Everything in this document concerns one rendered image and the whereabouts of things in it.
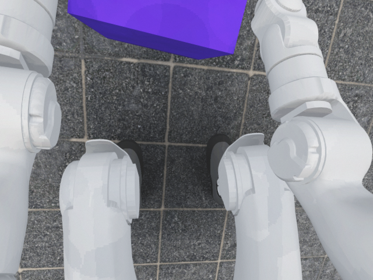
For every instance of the robot left forearm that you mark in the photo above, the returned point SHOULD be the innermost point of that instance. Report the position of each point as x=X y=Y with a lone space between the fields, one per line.
x=25 y=34

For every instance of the robot left upper arm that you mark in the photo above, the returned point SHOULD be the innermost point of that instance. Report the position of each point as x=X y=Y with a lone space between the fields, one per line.
x=30 y=120

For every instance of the robot right forearm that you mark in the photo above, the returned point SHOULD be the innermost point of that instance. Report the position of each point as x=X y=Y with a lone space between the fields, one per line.
x=294 y=66

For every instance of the robot right foot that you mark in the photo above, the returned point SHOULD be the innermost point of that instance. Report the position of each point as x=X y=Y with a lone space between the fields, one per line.
x=215 y=149

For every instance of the robot left shin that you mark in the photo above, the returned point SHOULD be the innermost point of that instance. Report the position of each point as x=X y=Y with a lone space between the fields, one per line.
x=68 y=178

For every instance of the carton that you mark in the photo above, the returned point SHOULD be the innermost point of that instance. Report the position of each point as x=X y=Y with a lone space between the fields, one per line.
x=197 y=29

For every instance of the robot right upper arm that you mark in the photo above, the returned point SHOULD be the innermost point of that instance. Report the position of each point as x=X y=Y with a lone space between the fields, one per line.
x=323 y=161

